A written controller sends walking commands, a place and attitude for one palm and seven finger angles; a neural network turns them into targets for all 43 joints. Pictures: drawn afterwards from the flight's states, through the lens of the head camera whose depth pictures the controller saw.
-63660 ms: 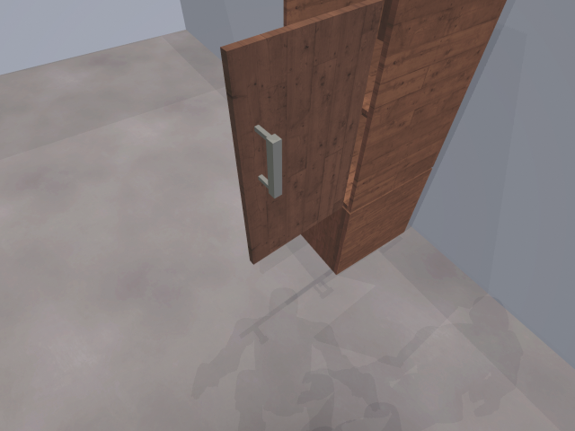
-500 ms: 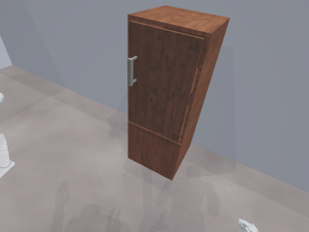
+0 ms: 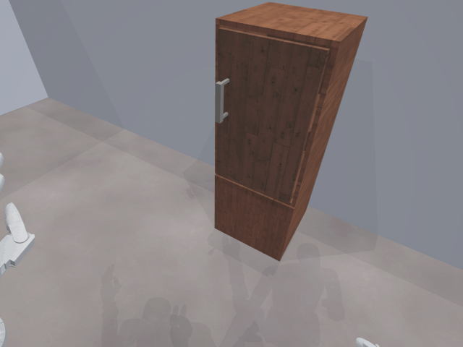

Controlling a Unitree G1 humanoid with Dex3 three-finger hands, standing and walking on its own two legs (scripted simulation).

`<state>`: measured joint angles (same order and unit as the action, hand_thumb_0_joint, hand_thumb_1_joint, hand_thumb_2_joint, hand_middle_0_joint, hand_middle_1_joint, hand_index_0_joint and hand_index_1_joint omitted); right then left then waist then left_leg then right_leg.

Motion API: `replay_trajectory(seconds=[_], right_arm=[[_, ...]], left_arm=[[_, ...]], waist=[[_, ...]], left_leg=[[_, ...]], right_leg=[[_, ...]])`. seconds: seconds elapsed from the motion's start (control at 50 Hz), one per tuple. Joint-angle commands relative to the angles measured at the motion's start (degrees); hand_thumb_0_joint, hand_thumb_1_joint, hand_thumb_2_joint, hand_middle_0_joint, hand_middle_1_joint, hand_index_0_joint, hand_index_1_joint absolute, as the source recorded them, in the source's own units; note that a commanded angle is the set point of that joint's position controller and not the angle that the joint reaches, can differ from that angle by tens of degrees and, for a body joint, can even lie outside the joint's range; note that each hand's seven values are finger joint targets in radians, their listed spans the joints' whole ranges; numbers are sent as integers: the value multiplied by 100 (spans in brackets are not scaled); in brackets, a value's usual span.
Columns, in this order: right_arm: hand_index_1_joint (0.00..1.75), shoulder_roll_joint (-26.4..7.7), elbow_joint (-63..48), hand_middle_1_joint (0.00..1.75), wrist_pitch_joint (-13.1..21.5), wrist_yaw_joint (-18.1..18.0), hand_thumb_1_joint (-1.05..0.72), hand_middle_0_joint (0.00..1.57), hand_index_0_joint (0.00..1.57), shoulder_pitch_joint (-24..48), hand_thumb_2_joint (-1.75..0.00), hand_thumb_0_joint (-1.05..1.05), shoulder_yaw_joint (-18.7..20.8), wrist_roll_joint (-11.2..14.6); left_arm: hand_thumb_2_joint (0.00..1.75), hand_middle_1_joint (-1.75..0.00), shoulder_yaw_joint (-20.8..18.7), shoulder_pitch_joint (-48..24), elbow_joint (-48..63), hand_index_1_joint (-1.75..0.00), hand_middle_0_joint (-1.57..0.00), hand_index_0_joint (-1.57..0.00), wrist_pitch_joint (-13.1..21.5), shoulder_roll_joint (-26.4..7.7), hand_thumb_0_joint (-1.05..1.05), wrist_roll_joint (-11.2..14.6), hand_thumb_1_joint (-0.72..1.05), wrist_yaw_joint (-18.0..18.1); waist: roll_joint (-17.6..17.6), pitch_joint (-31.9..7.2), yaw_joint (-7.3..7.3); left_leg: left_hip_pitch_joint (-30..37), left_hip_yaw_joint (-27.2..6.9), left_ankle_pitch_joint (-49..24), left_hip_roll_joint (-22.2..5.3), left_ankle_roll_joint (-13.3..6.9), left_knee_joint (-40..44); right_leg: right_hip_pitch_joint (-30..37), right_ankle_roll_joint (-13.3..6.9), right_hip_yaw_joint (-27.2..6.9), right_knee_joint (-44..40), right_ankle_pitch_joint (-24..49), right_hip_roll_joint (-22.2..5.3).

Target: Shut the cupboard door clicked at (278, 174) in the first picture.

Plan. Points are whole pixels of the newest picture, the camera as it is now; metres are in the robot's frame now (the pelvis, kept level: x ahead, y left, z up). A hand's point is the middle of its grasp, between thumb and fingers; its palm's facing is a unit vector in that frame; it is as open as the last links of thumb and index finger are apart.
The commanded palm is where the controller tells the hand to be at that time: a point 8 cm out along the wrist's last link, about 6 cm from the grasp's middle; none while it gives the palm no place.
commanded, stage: stop stepping back and stand still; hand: left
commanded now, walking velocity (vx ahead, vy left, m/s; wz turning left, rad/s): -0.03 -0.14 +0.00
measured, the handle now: (222, 100) +0.89 +0.08 +0.04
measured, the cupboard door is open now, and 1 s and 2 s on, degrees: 0 0 0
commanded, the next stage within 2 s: let the arm hang, fingers relaxed in 0.64 s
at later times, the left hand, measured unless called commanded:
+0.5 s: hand (69, 228) +0.22 +0.25 +0.16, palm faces +0.43 -0.80 -0.42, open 7.4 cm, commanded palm +0.17 +0.28 +0.19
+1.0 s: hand out of the picture +0.10 +0.19 -0.14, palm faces -0.07 -0.97 -0.23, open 7.4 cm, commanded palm none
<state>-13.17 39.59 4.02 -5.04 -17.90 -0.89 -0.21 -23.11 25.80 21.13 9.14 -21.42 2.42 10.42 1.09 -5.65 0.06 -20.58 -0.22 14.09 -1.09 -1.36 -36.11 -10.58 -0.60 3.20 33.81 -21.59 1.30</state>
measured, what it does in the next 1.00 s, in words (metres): stands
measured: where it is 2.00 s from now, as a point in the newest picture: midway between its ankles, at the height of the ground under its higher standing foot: outside the picture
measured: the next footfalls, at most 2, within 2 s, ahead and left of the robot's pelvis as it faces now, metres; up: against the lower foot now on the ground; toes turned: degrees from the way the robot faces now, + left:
none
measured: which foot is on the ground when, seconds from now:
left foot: down 0.00-1.00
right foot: down 0.00-1.00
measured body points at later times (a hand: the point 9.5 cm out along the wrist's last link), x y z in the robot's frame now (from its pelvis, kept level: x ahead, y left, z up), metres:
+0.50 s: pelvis +0.02 -0.02 +0.01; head +0.00 -0.02 +0.46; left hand +0.20 +0.29 +0.19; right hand +0.17 -0.26 -0.08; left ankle +0.06 +0.10 -0.72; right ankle -0.02 -0.09 -0.72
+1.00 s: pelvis +0.00 +0.00 +0.01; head +0.00 +0.00 +0.46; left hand +0.10 +0.24 -0.12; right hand +0.10 -0.26 -0.12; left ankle +0.06 +0.10 -0.72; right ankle -0.02 -0.09 -0.72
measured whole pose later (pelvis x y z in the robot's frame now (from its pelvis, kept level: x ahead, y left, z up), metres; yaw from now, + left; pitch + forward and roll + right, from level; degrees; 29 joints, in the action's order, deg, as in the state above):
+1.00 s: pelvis +0.00 +0.00 +0.01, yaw -1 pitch -1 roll +0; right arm -15.6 49.9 -0.8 0.1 -9.3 -1.5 -1.7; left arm 1.2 14.8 -43.8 -3.3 -12.7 -1.1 -0.4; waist 0.5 1.2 -1.6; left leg -19.0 1.7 11.4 0.8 -1.8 -31.7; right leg -12.0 -1.9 2.1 32.6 -19.3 1.3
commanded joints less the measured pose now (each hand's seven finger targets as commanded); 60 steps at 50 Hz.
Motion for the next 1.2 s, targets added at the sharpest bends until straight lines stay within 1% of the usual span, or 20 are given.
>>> replay_trajectory(seconds=[0.0,0.02,0.04,0.14,0.18,0.22,0.34,0.48,0.7,0.72,0.74,0.76,0.82,0.86,0.9,0.98,1.06,1.1,1.14,1.18], right_arm=[[30,-576,-1105,30,528,-62,-90,20,20,967,-90,0,173,21],[30,-542,-1098,30,583,-74,-90,20,20,1036,-90,0,174,-26],[30,-467,-1111,30,646,-59,-90,20,20,1008,-90,0,173,-54],[30,-465,-1207,30,697,59,-90,20,20,878,-90,0,199,-48],[30,-474,-1216,30,620,79,-90,20,20,837,-90,0,199,-34],[30,-502,-1221,30,538,108,-90,20,20,793,-90,0,257,32],[30,-467,-1233,30,308,35,-90,20,20,952,-90,0,212,102],[30,-491,-1291,30,267,-39,-90,20,20,1053,-90,0,221,105],[30,-518,-1362,30,172,-5,-90,20,20,1027,-90,0,244,113],[30,-1098,-419,30,605,508,-90,20,20,1597,-90,0,347,187],[30,-1506,-140,30,313,544,-90,20,20,1102,-90,0,503,49],[30,-1383,-83,30,148,521,-90,20,20,904,-90,0,477,-9],[30,-1331,28,30,-65,500,-90,20,20,999,-90,0,344,-70],[30,-1239,192,30,-182,502,-90,20,20,983,-90,0,281,-107],[30,-1112,442,30,-298,497,-90,20,20,908,-90,0,227,-139],[30,-814,972,30,-401,450,-90,20,20,834,-90,0,109,-137],[30,-607,1469,30,-433,370,-90,20,20,601,-90,0,113,-120],[30,-584,1657,30,-441,343,-90,20,20,452,-90,0,146,-107],[30,-593,1804,30,-431,316,-90,20,20,271,-90,0,182,-87],[30,-605,1950,30,-426,294,-90,20,20,129,-90,0,200,-82]], left_arm=[[90,-30,-428,-711,1751,-30,-20,-20,466,-1147,0,13,90,-27],[90,-30,-600,-916,2049,-30,-20,-20,514,-1350,0,-25,90,-34],[90,-30,-599,-888,2232,-30,-20,-20,576,-1303,0,-51,90,-33],[90,-30,-838,300,2071,-30,-20,-20,540,-1232,0,-8,90,-20],[90,-30,-899,468,1705,-30,-20,-20,476,-1211,0,42,90,-25],[90,-30,-886,822,1334,-30,-20,-20,374,-1146,0,132,90,-39],[90,-30,-640,385,1266,-30,-20,-20,254,-1168,0,135,90,-33],[90,-30,-630,-39,1582,-30,-20,-20,350,-1282,0,50,90,6],[90,-30,-645,286,1327,-30,-20,-20,386,-1221,0,97,90,-27],[90,-30,1888,-111,-2641,-30,-20,-20,-243,-79,0,-174,90,-749],[90,-30,1717,-205,-2855,-30,-20,-20,-774,-204,0,-301,90,-970],[90,-30,1713,-302,-3067,-30,-20,-20,-871,-138,0,-368,90,-1019],[90,-30,1825,-726,-4011,-30,-20,-20,-841,-305,0,-409,90,-1068],[90,-30,1910,-945,-4723,-30,-20,-20,-835,-329,0,-398,90,-1051],[90,-30,2000,-1130,-5432,-30,-20,-20,-875,-293,0,-379,90,-1000],[90,-30,2128,-1066,-6630,-30,-20,-20,-933,-33,0,-327,90,-945],[90,-30,2096,-730,-7536,-30,-20,-20,-943,200,0,-310,90,-943],[90,-30,2111,-604,-7844,-30,-20,-20,-927,246,0,-308,90,-956],[90,-30,2121,-520,-8088,-30,-20,-20,-903,293,0,-310,90,-956],[90,-30,2140,-456,-8262,-30,-20,-20,-902,352,0,-302,90,-950]], waist=[[1119,747,-186],[1302,752,-137],[1083,638,-123],[1075,-173,-37],[815,-258,-42],[203,-453,-53],[-206,-206,-94],[206,-40,-37],[127,35,-23],[180,542,-195],[243,264,-104],[82,200,-48],[-860,199,4],[-1099,216,-61],[-921,246,-113],[259,423,-53],[830,654,-7],[739,713,-13],[305,695,-35],[314,753,-55]], left_leg=[[197,-1992,2268,-1083,-244,2618],[27,-2337,2591,-1317,-321,2959],[113,-2334,2441,-1394,-359,2970],[493,-842,466,-915,-42,2108],[306,-513,-141,-745,63,1766],[550,-268,-843,-544,125,1196],[708,-122,-1172,-377,98,629],[860,-112,-1494,-319,29,716],[798,-176,-1373,-336,36,885],[702,-282,-2480,-581,11,317],[627,-336,-2143,-656,-29,523],[485,-422,-2004,-669,-139,535],[349,-629,-1642,-576,-210,550],[509,-549,-1346,-392,-136,495],[752,-468,-1271,-295,-69,570],[746,-606,-917,-409,-70,1224],[619,-654,-13,-412,-72,1603],[584,-669,322,-388,-73,1710],[742,-679,221,-429,-99,1706],[803,-725,353,-460,-112,1807]], right_leg=[[-951,82,-241,163,-261,78],[-895,124,-347,530,-195,39],[-838,118,-408,583,-38,-6],[127,39,-262,-892,648,-18],[391,2,-387,-1072,1054,-111],[314,-118,-717,-1189,1664,-338],[-141,-195,-1049,-1287,2461,-723],[-185,-93,-922,-1236,2377,-643],[-158,-31,-838,-1380,1988,-558],[-850,-174,-251,-621,2275,-663],[-700,-181,-594,-641,1891,-713],[-631,-210,-501,-483,1601,-585],[-492,-299,-706,-614,1284,-573],[-538,-388,-957,-857,1321,-775],[-584,-436,-1038,-1005,1340,-861],[-260,-295,-968,-1243,707,-648],[-123,-335,-922,-1558,371,-610],[-115,-358,-945,-1668,276,-606],[-158,-357,-882,-1752,292,-618],[-237,-348,-832,-1739,250,-585]])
